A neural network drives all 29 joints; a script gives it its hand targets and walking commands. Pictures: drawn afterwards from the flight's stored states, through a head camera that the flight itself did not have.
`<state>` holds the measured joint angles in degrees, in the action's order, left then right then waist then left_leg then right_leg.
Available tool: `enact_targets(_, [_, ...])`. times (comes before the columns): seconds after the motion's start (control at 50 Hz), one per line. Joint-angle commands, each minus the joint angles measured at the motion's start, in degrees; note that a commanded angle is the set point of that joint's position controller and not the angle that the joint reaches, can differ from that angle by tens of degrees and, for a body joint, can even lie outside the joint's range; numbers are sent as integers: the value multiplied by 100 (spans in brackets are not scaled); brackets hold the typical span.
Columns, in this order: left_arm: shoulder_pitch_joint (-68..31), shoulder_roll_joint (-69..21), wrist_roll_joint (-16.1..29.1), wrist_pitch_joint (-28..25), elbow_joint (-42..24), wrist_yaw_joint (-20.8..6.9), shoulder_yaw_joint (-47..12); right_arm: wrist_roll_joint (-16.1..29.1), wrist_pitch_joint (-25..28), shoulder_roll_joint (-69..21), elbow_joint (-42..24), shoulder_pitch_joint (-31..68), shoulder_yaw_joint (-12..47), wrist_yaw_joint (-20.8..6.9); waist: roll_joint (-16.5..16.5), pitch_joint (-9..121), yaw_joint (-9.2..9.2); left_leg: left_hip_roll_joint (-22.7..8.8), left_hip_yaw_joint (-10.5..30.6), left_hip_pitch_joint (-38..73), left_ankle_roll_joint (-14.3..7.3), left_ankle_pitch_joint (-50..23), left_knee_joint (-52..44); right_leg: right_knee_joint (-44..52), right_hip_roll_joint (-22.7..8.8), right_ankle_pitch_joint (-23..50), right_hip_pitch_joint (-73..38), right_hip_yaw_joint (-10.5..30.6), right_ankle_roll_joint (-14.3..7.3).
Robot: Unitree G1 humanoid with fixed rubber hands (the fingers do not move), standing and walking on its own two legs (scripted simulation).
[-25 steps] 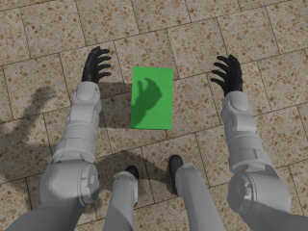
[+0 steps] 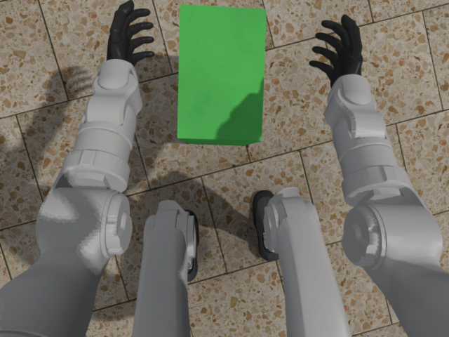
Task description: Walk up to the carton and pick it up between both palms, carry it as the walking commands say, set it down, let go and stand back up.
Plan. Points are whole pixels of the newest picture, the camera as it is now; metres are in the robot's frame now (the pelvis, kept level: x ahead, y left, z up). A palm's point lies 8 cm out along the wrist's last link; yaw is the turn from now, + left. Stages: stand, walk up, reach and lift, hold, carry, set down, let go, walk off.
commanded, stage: reach and lift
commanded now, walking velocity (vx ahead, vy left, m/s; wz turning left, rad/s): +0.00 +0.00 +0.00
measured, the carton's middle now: (219, 91) +0.53 -0.01 -0.36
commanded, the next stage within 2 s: none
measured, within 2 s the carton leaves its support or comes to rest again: leaves its support in 1.72 s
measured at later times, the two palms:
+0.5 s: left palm (145, 80) +0.53 +0.14 -0.26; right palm (310, 91) +0.49 -0.19 -0.26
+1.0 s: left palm (150, 83) +0.53 +0.13 -0.28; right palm (303, 94) +0.49 -0.19 -0.28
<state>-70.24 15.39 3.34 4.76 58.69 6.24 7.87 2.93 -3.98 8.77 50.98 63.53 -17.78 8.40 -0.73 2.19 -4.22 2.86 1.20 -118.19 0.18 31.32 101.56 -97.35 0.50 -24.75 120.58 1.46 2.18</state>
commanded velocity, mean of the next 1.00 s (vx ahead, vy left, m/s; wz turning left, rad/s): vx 0.00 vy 0.00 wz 0.00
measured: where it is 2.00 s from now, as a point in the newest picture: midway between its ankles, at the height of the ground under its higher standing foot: (228, 247)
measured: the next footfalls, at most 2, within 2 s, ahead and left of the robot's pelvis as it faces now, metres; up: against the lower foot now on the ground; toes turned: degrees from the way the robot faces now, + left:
none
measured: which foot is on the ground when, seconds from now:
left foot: down 0.00-1.00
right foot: down 0.00-1.00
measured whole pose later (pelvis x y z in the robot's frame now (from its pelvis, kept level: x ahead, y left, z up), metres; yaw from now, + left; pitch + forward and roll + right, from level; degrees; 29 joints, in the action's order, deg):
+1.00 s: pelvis -0.01 +0.00 -0.11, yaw +0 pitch +43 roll -2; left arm -81.1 19.1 9.3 1.9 65.3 6.4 0.4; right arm 10.9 1.3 13.0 66.0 76.9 -12.8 7.8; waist 0.2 -11.5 -4.1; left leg 3.5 1.3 -132.6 0.6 34.0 123.2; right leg -117.9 0.9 -26.4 135.0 1.1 2.7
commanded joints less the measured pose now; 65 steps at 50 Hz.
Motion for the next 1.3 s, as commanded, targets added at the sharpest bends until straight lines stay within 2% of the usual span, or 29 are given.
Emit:
enact_targets(0.0, [-1625, 574, -40, -185, -567, 50, -55, 189, 159, 549, -429, 1264, 75, 21, -459, 5576, -41, 267, -290, 2461, 154, -963, -757, 209, 357, 1283, -3666, -535, 79])
enact_targets(0.06, [-1542, 334, 106, -190, -402, 35, -215, 242, 206, 582, -194, 1255, 141, -11, -473, 5243, -57, 255, -240, 2077, 173, -1062, -526, -102, 328, 1461, -3333, -579, 80])
enact_targets(0.1, [-1521, 401, 98, -200, -269, 17, -269, 111, 256, 705, -87, 1169, -109, -30, -639, 5126, -299, 190, -154, 2139, 173, -1190, -414, -184, 324, 1528, -3098, -551, 57])
enact_targets(0.12, [-1589, 443, 117, -230, -236, 10, -203, 68, 267, 712, 214, 1200, -21, -34, -524, 5002, -172, 212, -206, 1870, 197, -1078, -381, -236, 287, 1459, -3122, -504, 46])
enact_targets(0.18, [-1570, 499, 49, -303, -170, 2, -189, 133, 356, 552, 135, 1365, -40, -69, -422, 4777, -186, 203, -95, 1593, 136, -1194, -215, -453, 293, 1653, -2986, -497, 60])
enact_targets(0.2, [-1770, 515, 76, -318, -332, 27, -230, 101, 404, 751, 67, 1455, -157, -71, -583, 4812, -243, 187, -107, 1682, 145, -1255, -151, -475, 294, 1591, -2828, -457, 51])
enact_targets(0.22, [-1771, 409, 117, -332, -236, 40, -284, 187, 420, 670, 180, 1547, 9, -78, -550, 5062, -96, 188, -123, 1869, 171, -1296, -100, -534, 285, 1579, -2847, -495, 58])
enact_targets(0.26, [-1822, 553, 199, -317, -73, 58, -324, 288, 447, 789, 233, 1693, 117, -64, -449, 5014, -124, 168, -126, 1728, 179, -1179, 63, -650, 262, 1486, -2882, -489, 54])
enact_targets(0.28, [-2030, 674, 210, -353, -363, 74, -316, 366, 449, 784, 135, 1760, 171, -51, -496, 5126, -52, 153, -160, 1680, 192, -1278, 129, -745, 228, 1642, -3064, -407, 42])
enact_targets(0.44, [-2381, 776, 570, -372, -1, 83, -553, 601, 470, 823, 443, 2156, 423, -7, -256, 4915, -229, 98, -92, 1429, 130, -932, 520, -1113, 154, 1326, -2908, -420, 103])
enact_targets(0.48, [-2381, 650, 580, -367, 92, 58, -622, 669, 501, 788, 725, 2105, 485, -38, -270, 4798, -149, 51, -66, 1352, 155, -1053, 609, -1204, 131, 1402, -2818, -374, 86])
enact_targets(0.52, [-2415, 718, 585, -407, 65, 45, -608, 644, 539, 892, 612, 2227, 407, -32, -315, 4812, -233, 57, -57, 1403, 154, -1188, 706, -1302, 155, 1513, -2725, -381, 125])
enact_targets(0.56, [-2417, 841, 565, -396, 113, 41, -554, 625, 571, 1133, 465, 2371, 387, 4, -243, 4788, -135, 54, -2, 1198, 140, -1237, 803, -1449, 118, 1644, -2784, -353, 125])
enact_targets(0.62, [-2734, 983, 613, -461, -107, 69, -607, 787, 605, 1051, 628, 2290, 478, 41, -404, 4867, -140, -1, -61, 1300, 141, -1155, 921, -1488, 161, 1606, -2785, -298, 94])
enact_targets(0.64, [-2570, 998, 601, -445, 155, 75, -606, 874, 591, 1007, 829, 2245, 619, 45, -324, 4868, -46, -10, -71, 1234, 158, -1196, 935, -1529, 147, 1715, -2956, -284, 112])
enact_targets(0.66, [-2659, 903, 661, -477, -93, 81, -741, 914, 591, 876, 859, 2194, 577, 16, -412, 4891, -116, 5, -39, 1319, 150, -1207, 911, -1577, 158, 1683, -2770, -311, 102])
enact_targets(0.7, [-2617, 800, 661, -454, 15, 61, -804, 1010, 557, 851, 996, 2282, 689, -54, -452, 4936, 18, -3, -27, 1536, 142, -1157, 929, -1572, 145, 1455, -2609, -348, 61])
enact_targets(0.74, [-2596, 806, 584, -425, -25, 57, -728, 1036, 573, 913, 913, 2299, 621, -75, -693, 4657, 16, -21, -109, 1452, 178, -1290, 969, -1513, 163, 1528, -2367, -275, 61])
enact_targets(0.76, [-2587, 743, 591, -426, -98, 50, -721, 937, 609, 1056, 745, 2342, 523, -71, -693, 4652, -60, 2, -51, 1386, 167, -1204, 944, -1574, 148, 1479, -2407, -320, 59])
enact_targets(0.78, [-2639, 799, 568, -420, -167, 44, -689, 969, 632, 1087, 704, 2463, 595, -62, -534, 4725, 16, -1, -41, 1372, 154, -1244, 967, -1598, 146, 1547, -2465, -333, 76])
enact_targets(0.82, [-2391, 679, 619, -399, 122, 8, -740, 938, 609, 950, 1046, 2154, 521, -54, -579, 4386, -86, 22, 6, 1318, 135, -1238, 945, -1597, 189, 1486, -2270, -329, 73])
enact_targets(0.84, [-2551, 638, 705, -400, 29, -22, -786, 879, 621, 874, 924, 2318, 531, -63, -462, 4450, -240, 23, 88, 1301, 123, -1150, 966, -1619, 150, 1441, -2260, -365, 51])
enact_targets(0.86, [-2462, 671, 670, -350, 259, -12, -803, 806, 596, 1092, 1190, 2161, 408, -55, -570, 4493, -246, 7, 48, 1452, 166, -1129, 955, -1583, 137, 1377, -2279, -347, 68])
enact_targets(0.92, [-2543, 691, 593, -390, 35, 21, -680, 772, 625, 894, 933, 2320, 469, -37, -292, 4293, -172, 71, 39, 1131, 141, -1040, 935, -1526, 179, 1304, -2262, -339, 94])
enact_targets(1.08, [-2724, 476, 469, -406, 169, 22, -671, 758, 627, 613, 997, 2506, 535, -39, -349, 4342, -28, 95, -88, 1159, 129, -866, 965, -1549, 242, 1196, -2437, -303, 74])
enact_targets(1.1, [-2659, 553, 465, -396, 343, 42, -614, 700, 629, 661, 1048, 2595, 522, -27, -95, 4333, -38, 137, 2, 1148, 108, -970, 900, -1601, 251, 1266, -2466, -385, 121])
enact_targets(1.12, [-2789, 341, 479, -413, 249, 40, -740, 743, 629, 588, 929, 2654, 508, -32, -347, 4388, -95, 135, -18, 1235, 105, -862, 892, -1564, 293, 1228, -2481, -341, 119])
enact_targets(1.2, [-2791, 239, 354, -449, 226, 66, -704, 664, 634, 311, 1060, 2622, 470, -35, -309, 4407, -1, 204, -25, 1367, 88, -1086, 915, -1623, 348, 1308, -2435, -383, 139])
enact_targets(1.28, [-2837, -562, 301, -411, 298, -73, -840, 455, 642, -187, 1308, 2574, 452, -105, -322, 4354, -235, 271, -43, 1234, 160, -1124, 966, -1646, 391, 1458, -2620, -364, 65])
